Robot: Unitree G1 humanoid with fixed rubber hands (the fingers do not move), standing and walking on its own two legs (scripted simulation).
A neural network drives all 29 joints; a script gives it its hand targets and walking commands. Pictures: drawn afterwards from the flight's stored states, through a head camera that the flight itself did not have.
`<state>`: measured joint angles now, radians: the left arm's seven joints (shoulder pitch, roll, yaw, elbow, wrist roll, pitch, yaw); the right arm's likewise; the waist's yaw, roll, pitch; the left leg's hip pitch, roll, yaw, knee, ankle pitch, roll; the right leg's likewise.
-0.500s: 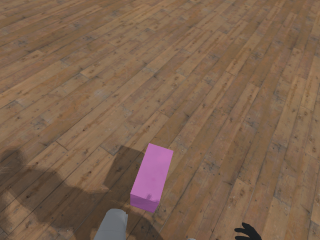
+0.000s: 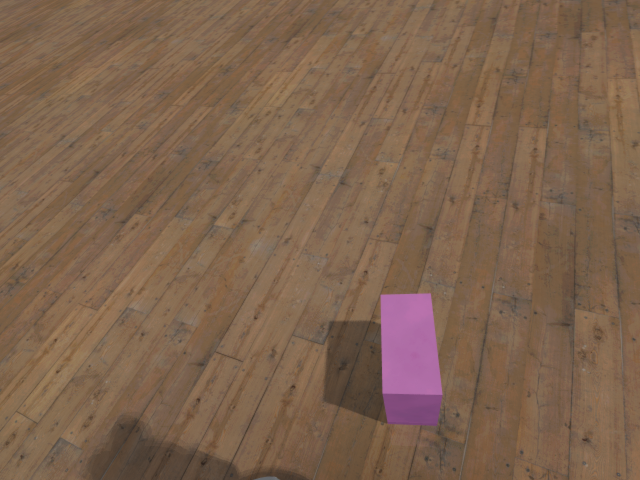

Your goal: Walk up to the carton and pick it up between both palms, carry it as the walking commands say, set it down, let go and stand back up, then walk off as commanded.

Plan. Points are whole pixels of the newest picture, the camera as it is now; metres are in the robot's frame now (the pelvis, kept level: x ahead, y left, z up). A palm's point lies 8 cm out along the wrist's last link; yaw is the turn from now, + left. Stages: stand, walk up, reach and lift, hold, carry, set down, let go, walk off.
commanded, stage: walk up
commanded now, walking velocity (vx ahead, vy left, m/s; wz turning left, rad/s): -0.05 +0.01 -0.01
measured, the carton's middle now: (408, 360) +0.53 -0.17 -0.64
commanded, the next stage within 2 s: none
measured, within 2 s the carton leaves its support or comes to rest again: neither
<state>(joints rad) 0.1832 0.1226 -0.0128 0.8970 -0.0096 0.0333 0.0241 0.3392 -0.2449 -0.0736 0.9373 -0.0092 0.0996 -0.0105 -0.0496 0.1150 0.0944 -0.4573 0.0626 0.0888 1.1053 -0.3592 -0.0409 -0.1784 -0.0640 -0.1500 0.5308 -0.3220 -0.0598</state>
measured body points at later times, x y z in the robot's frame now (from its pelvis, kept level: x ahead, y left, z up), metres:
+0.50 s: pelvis -0.01 +0.11 +0.01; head +0.01 +0.17 +0.46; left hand +0.03 +0.35 -0.17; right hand -0.02 -0.11 -0.12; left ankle -0.04 +0.15 -0.74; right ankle -0.03 -0.07 -0.64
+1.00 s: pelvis +0.05 +0.11 +0.00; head +0.09 +0.13 +0.45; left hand +0.14 +0.32 -0.17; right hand -0.08 -0.08 -0.13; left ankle -0.04 +0.15 -0.74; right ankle +0.06 -0.01 -0.67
